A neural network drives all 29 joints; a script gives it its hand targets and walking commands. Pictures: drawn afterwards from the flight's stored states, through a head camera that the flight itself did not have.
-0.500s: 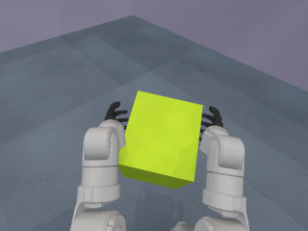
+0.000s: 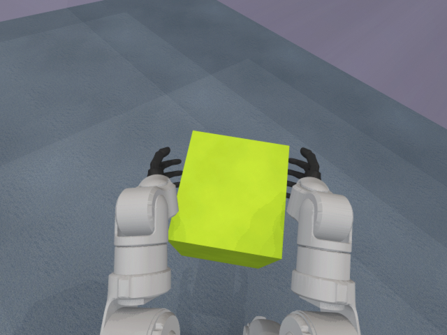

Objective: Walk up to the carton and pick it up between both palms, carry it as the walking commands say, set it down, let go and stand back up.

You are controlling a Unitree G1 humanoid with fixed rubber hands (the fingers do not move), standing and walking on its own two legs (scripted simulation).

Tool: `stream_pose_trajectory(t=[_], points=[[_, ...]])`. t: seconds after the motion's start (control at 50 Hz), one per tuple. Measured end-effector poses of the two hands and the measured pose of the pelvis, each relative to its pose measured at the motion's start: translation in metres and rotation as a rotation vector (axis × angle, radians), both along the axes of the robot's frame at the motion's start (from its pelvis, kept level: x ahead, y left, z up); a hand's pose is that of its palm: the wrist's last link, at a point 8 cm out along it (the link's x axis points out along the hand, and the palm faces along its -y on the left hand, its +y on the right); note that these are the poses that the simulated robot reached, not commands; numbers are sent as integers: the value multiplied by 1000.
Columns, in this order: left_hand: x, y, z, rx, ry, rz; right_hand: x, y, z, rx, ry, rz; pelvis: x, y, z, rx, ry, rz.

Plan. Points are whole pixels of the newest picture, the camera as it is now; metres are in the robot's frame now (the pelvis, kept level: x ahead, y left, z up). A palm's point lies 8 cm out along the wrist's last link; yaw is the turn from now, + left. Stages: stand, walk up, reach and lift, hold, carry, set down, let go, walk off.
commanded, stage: carry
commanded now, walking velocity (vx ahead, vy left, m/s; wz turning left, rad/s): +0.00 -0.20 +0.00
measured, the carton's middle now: (229, 207) +0.34 +0.00 +0.01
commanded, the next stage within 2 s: none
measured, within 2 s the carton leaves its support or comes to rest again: neither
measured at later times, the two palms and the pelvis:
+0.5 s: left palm (206, 210) +0.28 +0.05 +0.10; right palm (362, 228) +0.27 -0.20 +0.10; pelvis -0.05 -0.06 +0.00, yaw -2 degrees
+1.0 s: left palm (202, 236) +0.24 +0.05 +0.09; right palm (370, 246) +0.24 -0.20 +0.11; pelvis -0.08 -0.06 +0.00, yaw -1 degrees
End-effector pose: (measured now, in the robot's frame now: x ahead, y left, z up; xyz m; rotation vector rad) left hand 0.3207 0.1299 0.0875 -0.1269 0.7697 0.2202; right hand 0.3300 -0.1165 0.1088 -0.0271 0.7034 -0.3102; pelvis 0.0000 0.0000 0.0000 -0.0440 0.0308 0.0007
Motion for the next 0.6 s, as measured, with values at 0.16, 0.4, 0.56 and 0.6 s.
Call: stream_pose_trajectory(t=[0.16, 0.4, 0.56, 0.6], points=[[-3, -45, -8, 55, 38, -52, -14, -46, -24, 45, 42, -44, -11, -27, 1, 0, 18, -28], [-28, -82, 8, 88, -23, -77, -45, -83, -13, 77, -20, -61, -36, -55, -1, 20, -26, -44], [-50, -79, 15, 101, -40, -68, -65, -80, -7, 89, -43, -50, -54, -54, -2, 30, -51, -36], [-54, -79, 16, 99, -41, -63, -68, -80, -6, 94, -46, -45, -57, -56, -3, 34, -55, -34]])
